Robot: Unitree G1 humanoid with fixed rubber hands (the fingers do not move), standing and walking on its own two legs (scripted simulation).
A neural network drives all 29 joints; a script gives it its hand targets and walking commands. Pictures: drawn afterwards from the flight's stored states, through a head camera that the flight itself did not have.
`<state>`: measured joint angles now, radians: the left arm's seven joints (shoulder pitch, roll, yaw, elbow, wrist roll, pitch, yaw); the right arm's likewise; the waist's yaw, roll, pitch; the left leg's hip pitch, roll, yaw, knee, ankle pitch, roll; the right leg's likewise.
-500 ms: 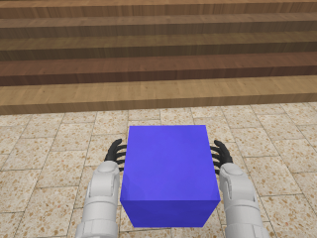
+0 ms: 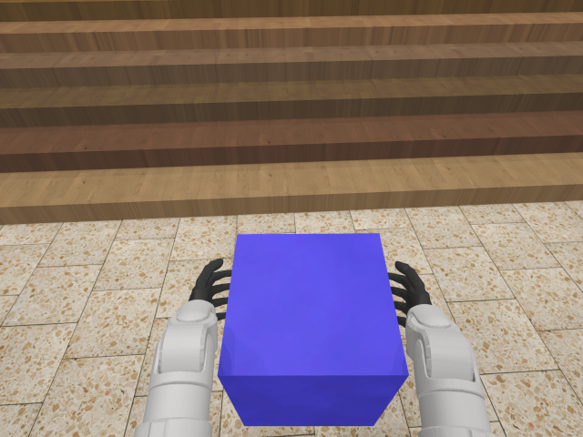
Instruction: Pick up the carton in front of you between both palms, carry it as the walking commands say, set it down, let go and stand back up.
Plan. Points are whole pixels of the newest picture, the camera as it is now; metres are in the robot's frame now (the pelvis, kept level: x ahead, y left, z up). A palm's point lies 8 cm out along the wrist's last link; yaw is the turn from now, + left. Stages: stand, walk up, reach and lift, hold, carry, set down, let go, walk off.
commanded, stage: hold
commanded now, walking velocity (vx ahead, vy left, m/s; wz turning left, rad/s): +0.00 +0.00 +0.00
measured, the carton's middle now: (308, 334) +0.29 +0.00 -0.03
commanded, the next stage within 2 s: carry in 0.88 s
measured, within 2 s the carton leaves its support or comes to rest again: neither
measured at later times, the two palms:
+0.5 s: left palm (201, 312) +0.28 +0.15 +0.05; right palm (417, 315) +0.28 -0.15 +0.05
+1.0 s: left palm (201, 301) +0.29 +0.15 +0.05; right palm (415, 305) +0.29 -0.15 +0.05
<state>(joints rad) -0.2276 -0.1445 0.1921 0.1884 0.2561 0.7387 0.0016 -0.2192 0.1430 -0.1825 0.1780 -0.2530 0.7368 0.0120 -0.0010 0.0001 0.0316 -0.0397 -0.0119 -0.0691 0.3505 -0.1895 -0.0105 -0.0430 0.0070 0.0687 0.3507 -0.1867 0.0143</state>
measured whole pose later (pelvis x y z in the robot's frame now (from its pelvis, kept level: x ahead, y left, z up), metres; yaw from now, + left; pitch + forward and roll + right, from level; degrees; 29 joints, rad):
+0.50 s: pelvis -0.01 +0.00 +0.00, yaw +0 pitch -8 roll +0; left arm -0.30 -0.16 0.25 0.24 0.28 0.75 -0.01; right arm -0.29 0.16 -0.24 0.23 -0.27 0.75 0.02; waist 0.00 0.00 0.06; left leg -0.05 -0.01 -0.07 0.38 -0.19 -0.01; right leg -0.05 0.01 0.07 0.38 -0.19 0.01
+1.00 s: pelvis +0.01 +0.00 -0.01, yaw +0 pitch -2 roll +0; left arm -0.21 -0.14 0.17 0.12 0.24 0.81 0.01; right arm -0.20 0.14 -0.16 0.11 -0.22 0.80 0.00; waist -0.01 0.00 -0.09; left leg -0.20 0.00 -0.06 0.50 -0.35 -0.01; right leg -0.19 0.01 0.05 0.47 -0.32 0.01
